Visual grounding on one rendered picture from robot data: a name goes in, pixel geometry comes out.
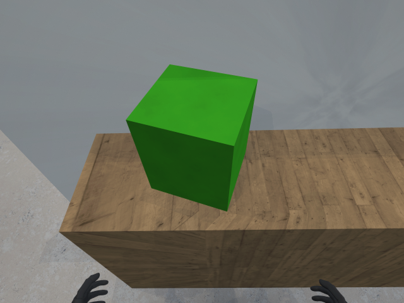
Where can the robot left hand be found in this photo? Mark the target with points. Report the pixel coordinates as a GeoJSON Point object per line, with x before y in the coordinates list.
{"type": "Point", "coordinates": [84, 293]}

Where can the robot right hand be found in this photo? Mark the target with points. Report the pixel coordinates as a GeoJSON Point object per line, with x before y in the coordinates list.
{"type": "Point", "coordinates": [327, 288]}

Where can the pedestal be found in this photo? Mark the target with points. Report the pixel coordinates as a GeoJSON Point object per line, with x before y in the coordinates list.
{"type": "Point", "coordinates": [308, 204]}

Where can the carton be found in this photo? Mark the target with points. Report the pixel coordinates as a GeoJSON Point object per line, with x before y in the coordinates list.
{"type": "Point", "coordinates": [191, 131]}

